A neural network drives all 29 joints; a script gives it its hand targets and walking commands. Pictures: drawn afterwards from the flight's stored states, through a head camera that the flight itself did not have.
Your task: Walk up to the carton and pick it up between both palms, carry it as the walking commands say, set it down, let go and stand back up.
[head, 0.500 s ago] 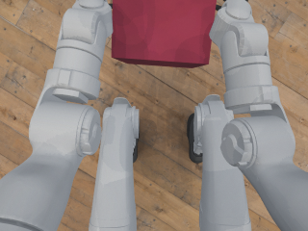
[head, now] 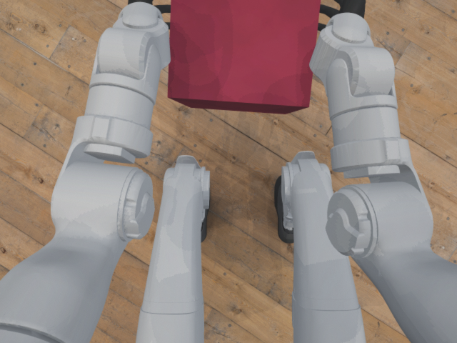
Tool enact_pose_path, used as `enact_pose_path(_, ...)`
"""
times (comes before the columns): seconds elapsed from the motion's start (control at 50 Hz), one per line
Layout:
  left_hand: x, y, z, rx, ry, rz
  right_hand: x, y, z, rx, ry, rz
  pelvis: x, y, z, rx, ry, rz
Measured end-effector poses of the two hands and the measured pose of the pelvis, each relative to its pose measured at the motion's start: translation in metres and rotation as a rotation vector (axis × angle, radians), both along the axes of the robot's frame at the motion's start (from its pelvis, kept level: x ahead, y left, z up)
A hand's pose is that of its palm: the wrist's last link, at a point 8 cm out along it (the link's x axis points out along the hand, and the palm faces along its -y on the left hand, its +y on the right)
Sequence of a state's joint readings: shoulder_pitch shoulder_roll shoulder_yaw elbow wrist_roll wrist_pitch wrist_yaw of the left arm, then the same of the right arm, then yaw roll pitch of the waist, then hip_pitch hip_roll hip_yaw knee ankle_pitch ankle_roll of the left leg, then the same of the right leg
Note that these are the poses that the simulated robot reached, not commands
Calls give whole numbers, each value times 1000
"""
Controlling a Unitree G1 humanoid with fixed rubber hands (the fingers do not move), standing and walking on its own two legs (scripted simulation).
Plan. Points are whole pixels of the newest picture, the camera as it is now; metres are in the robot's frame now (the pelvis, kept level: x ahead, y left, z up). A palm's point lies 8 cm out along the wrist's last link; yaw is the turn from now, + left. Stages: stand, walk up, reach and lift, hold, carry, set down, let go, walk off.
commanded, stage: reach and lift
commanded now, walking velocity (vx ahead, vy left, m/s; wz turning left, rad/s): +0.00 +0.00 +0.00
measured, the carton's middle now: (244, 17) +0.57 -0.01 -0.10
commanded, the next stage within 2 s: none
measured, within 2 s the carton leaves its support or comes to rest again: neither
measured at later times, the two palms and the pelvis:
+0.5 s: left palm out of the picture +0.51 +0.12 +0.05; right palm out of the picture +0.49 -0.14 +0.06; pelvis +0.00 +0.00 +0.06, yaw +0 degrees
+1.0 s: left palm out of the picture +0.49 +0.12 +0.12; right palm out of the picture +0.47 -0.14 +0.12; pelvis +0.01 +0.00 +0.12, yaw -1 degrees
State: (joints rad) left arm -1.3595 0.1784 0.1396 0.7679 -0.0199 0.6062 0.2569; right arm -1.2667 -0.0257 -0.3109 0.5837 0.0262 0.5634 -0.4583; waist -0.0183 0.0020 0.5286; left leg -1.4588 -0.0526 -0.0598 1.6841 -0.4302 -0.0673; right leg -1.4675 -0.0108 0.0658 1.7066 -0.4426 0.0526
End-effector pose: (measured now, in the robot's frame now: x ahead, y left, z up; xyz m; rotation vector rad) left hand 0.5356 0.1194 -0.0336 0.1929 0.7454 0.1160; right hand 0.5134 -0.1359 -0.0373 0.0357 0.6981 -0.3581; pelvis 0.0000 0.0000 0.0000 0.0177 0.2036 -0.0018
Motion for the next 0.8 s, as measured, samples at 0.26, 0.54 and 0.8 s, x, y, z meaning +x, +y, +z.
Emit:
enact_pose_path(0.26, -19, 2, 34, 20, 64, 13, -16, 1, 31, -3, 68, 31, 0, -1, 32, 4, -42, -2)
enact_pose_path(0.54, -23, 0, 99, -15, -44, 13, -21, -1, 100, -8, -41, 10, 3, 0, 64, 1, -122, -5)
enact_pose_path(0.8, -41, -3, 111, -29, -11, 23, -39, -3, 114, -18, -8, 13, 10, -2, 99, 5, -156, -9)
